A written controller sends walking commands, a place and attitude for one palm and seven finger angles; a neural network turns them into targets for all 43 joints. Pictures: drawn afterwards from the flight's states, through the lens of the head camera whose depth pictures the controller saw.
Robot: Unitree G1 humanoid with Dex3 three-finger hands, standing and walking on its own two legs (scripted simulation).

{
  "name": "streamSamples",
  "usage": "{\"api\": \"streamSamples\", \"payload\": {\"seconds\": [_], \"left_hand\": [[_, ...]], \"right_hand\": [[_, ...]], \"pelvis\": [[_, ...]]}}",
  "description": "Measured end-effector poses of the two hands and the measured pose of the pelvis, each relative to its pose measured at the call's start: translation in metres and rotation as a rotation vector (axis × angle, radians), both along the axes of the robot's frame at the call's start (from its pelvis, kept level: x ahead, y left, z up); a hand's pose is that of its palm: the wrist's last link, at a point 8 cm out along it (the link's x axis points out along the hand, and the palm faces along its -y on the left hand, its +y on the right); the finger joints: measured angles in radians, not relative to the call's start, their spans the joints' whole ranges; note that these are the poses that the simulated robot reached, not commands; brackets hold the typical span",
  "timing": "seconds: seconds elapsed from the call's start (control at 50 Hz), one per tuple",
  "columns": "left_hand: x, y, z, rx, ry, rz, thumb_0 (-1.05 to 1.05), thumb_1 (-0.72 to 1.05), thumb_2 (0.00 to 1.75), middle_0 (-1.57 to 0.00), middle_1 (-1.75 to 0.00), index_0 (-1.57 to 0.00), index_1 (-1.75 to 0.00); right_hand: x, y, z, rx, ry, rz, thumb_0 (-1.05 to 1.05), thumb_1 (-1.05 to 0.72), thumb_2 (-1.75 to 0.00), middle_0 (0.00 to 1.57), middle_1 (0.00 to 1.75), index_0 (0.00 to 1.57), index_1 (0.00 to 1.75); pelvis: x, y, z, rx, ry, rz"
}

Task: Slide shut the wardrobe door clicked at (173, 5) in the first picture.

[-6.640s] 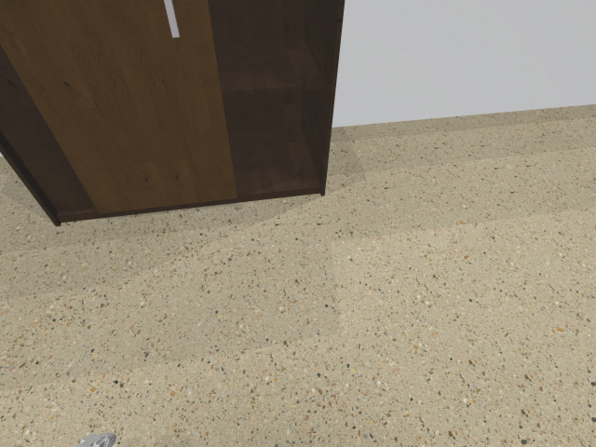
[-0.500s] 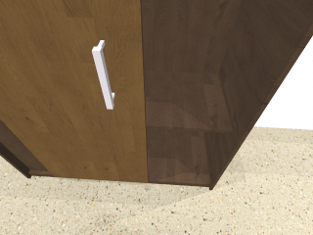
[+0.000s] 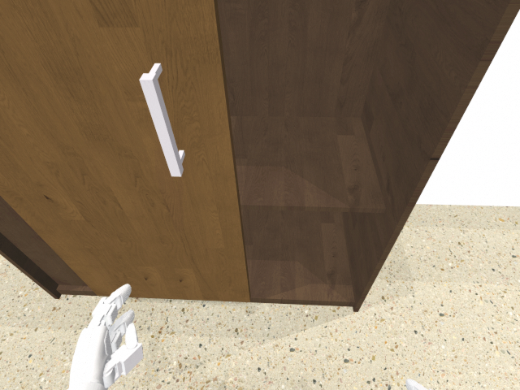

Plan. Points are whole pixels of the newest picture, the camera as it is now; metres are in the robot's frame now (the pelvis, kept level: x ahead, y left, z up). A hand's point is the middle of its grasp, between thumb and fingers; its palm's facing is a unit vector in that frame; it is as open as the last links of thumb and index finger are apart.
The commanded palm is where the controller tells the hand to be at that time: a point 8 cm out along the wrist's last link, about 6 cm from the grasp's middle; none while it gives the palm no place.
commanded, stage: raise the hand with hooked fingers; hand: left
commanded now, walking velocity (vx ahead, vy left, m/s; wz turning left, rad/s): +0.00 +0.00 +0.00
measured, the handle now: (167, 124) +0.53 +0.19 +0.14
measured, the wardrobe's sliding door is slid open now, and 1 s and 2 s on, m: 0.40 0.40 0.40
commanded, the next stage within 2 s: move the hooked fingers beside the handle in 1.92 s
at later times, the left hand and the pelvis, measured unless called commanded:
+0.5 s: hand (124, 347) +0.18 +0.19 +0.03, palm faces -0.06 -1.00 -0.08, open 10.1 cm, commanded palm +0.15 +0.26 +0.04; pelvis -0.05 -0.01 -0.04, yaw +1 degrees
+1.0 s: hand (67, 295) +0.22 +0.25 +0.10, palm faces +0.03 -1.00 -0.08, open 13.0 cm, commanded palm +0.19 +0.30 +0.11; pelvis -0.03 +0.02 -0.01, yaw +0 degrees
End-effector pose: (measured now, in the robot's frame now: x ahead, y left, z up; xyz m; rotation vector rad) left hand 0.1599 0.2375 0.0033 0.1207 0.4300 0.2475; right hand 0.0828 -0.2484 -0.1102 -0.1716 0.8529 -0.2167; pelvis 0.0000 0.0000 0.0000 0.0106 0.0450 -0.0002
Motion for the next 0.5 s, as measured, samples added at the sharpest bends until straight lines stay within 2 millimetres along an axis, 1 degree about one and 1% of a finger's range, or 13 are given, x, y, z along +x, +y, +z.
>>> {"api": "streamSamples", "payload": {"seconds": [0.04,0.06,0.1,0.12,0.16,0.2,0.24,0.26,0.3,0.34,0.38,0.42,0.5], "left_hand": [[0.025,-0.009,0.026,-0.02,-0.227,-0.086,0.03,0.86,0.87,-0.2,-0.36,-0.21,-0.36],[0.032,-0.015,0.033,-0.041,-0.32,-0.138,0.02,0.83,0.86,-0.2,-0.37,-0.21,-0.37],[0.033,-0.025,0.035,-0.076,-0.444,-0.252,0.02,0.79,0.84,-0.2,-0.39,-0.21,-0.39],[0.029,-0.028,0.031,-0.085,-0.466,-0.299,0.01,0.77,0.83,-0.2,-0.41,-0.21,-0.4],[0.016,-0.029,0.016,-0.111,-0.445,-0.342,0.01,0.72,0.82,-0.21,-0.43,-0.22,-0.43],[-0.003,-0.023,0.0,-0.139,-0.381,-0.312,0.01,0.66,0.8,-0.22,-0.46,-0.22,-0.46],[-0.022,-0.013,-0.011,-0.138,-0.328,-0.241,0.01,0.61,0.78,-0.22,-0.49,-0.23,-0.49],[-0.03,-0.007,-0.014,-0.124,-0.316,-0.203,0.01,0.59,0.77,-0.23,-0.51,-0.23,-0.5],[-0.042,0.004,-0.01,-0.084,-0.335,-0.152,0.01,0.54,0.75,-0.23,-0.54,-0.23,-0.53],[-0.044,0.01,-0.001,-0.05,-0.392,-0.142,0.02,0.49,0.73,-0.23,-0.57,-0.24,-0.56],[-0.038,0.011,0.011,-0.034,-0.449,-0.176,0.02,0.44,0.71,-0.23,-0.59,-0.24,-0.59],[-0.026,0.01,0.02,-0.035,-0.474,-0.235,0.02,0.4,0.69,-0.23,-0.62,-0.24,-0.62],[0.002,0.011,0.031,-0.059,-0.423,-0.32,0.01,0.3,0.65,-0.24,-0.68,-0.25,-0.68]], "right_hand": [[0.024,-0.008,0.008,-0.018,-0.117,0.015,0.01,-0.92,-0.9,0.2,0.29,0.21,0.3],[0.035,-0.012,0.013,-0.025,-0.169,0.022,0.01,-0.92,-0.9,0.2,0.29,0.21,0.3],[0.056,-0.019,0.022,-0.04,-0.262,0.043,0.01,-0.92,-0.9,0.2,0.29,0.2,0.3],[0.064,-0.022,0.027,-0.048,-0.302,0.056,0.01,-0.92,-0.9,0.2,0.29,0.2,0.3],[0.08,-0.026,0.036,-0.066,-0.366,0.077,0.01,-0.91,-0.9,0.2,0.29,0.2,0.3],[0.091,-0.026,0.042,-0.083,-0.406,0.099,0.01,-0.91,-0.9,0.2,0.29,0.2,0.3],[0.098,-0.024,0.046,-0.096,-0.425,0.119,0.01,-0.91,-0.9,0.2,0.29,0.2,0.3],[0.099,-0.022,0.045,-0.101,-0.426,0.131,0.01,-0.91,-0.9,0.2,0.29,0.2,0.3],[0.099,-0.015,0.041,-0.106,-0.415,0.16,0.01,-0.91,-0.9,0.2,0.29,0.2,0.3],[0.094,-0.007,0.033,-0.099,-0.388,0.185,0.01,-0.91,-0.9,0.2,0.29,0.2,0.3],[0.085,0.002,0.022,-0.08,-0.35,0.202,0.01,-0.91,-0.9,0.2,0.29,0.2,0.3],[0.072,0.01,0.011,-0.053,-0.306,0.203,0.01,-0.91,-0.9,0.2,0.29,0.2,0.3],[0.04,0.022,-0.001,0.002,-0.227,0.156,0.01,-0.91,-0.9,0.2,0.3,0.21,0.3]], "pelvis": [[-0.007,-0.002,-0.007,0.002,0.039,-0.01],[-0.01,-0.004,-0.012,0.004,0.057,-0.018],[-0.018,-0.008,-0.023,0.007,0.083,-0.027],[-0.021,-0.009,-0.028,0.009,0.091,-0.031],[-0.026,-0.012,-0.037,0.011,0.098,-0.033],[-0.03,-0.013,-0.043,0.008,0.098,-0.028],[-0.032,-0.015,-0.047,0.001,0.097,-0.019],[-0.033,-0.015,-0.048,-0.005,0.096,-0.014],[-0.035,-0.016,-0.05,-0.019,0.096,-0.001],[-0.038,-0.016,-0.052,-0.033,0.091,0.012],[-0.042,-0.016,-0.053,-0.045,0.084,0.021],[-0.045,-0.015,-0.051,-0.052,0.078,0.025],[-0.047,-0.012,-0.043,-0.05,0.065,0.014]]}}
